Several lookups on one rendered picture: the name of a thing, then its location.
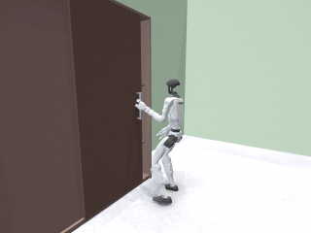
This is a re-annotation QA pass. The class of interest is right robot forearm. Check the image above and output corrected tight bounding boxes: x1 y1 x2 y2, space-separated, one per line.
166 124 172 131

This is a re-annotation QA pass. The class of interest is left robot upper arm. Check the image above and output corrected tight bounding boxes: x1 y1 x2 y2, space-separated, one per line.
161 97 175 122

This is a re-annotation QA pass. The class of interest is robot right thigh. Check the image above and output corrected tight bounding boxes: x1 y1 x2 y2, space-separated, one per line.
162 136 183 164

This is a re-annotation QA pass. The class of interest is right robot hand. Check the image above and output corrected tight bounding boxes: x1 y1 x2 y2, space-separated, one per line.
156 127 169 140

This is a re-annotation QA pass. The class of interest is handle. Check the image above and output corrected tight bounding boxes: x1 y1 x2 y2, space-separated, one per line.
137 92 143 120

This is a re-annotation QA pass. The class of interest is wardrobe door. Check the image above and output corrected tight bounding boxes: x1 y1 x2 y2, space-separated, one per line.
0 0 84 233
67 0 143 219

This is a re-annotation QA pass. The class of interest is left robot hand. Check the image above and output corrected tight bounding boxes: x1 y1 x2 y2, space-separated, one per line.
135 99 147 111

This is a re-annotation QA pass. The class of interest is left robot forearm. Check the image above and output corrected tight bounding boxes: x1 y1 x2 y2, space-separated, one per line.
144 107 163 121

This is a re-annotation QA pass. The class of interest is left robot foot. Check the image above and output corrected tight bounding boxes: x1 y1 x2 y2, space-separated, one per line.
153 195 172 204

